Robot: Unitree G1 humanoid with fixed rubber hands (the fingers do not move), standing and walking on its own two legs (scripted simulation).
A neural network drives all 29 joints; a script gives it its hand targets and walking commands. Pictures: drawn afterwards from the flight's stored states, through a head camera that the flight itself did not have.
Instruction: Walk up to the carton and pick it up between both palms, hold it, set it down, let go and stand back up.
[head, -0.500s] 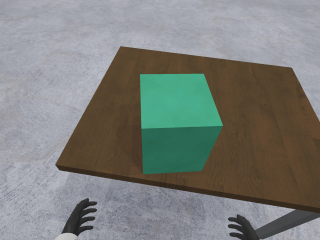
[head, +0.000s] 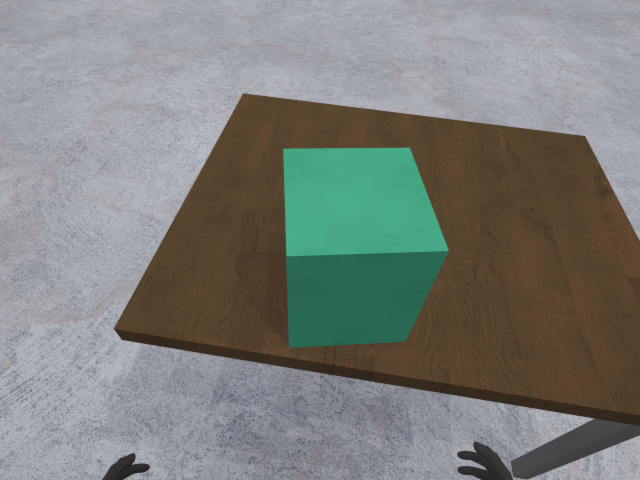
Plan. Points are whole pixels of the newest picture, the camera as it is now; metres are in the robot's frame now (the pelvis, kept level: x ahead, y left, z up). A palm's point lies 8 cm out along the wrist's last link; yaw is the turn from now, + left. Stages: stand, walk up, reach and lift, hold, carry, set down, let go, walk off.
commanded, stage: stand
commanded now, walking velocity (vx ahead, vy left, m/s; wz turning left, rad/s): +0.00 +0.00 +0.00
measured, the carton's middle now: (347, 250) +0.46 +0.00 -0.02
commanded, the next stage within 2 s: none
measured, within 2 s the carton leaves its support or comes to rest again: neither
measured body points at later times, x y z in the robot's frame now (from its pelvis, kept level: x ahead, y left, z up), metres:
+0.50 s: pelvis -0.02 +0.00 +0.00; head -0.02 +0.00 +0.45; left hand +0.05 +0.28 -0.12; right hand +0.12 -0.23 -0.12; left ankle -0.01 +0.14 -0.74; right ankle -0.01 -0.10 -0.74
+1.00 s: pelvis -0.02 +0.00 +0.00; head -0.02 +0.00 +0.45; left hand +0.04 +0.28 -0.13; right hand +0.11 -0.23 -0.13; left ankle -0.01 +0.14 -0.74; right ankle -0.01 -0.10 -0.74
